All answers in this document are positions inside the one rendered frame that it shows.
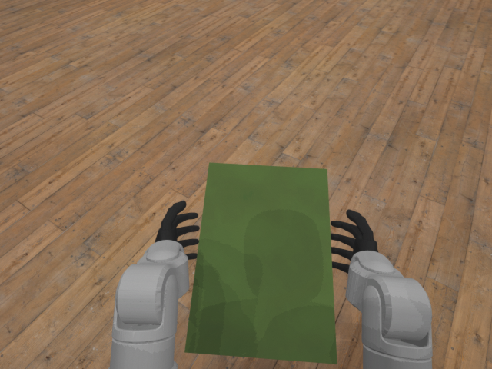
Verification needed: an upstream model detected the right robot hand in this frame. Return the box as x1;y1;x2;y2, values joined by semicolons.
331;209;378;273

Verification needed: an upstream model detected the robot right forearm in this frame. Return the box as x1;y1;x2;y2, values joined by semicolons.
345;251;433;369

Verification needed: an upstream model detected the robot left forearm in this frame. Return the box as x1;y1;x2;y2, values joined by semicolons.
108;240;189;369

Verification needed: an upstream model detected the left robot hand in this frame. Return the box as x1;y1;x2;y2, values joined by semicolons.
155;201;200;260

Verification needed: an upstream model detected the carton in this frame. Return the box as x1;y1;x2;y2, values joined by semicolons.
184;162;337;364

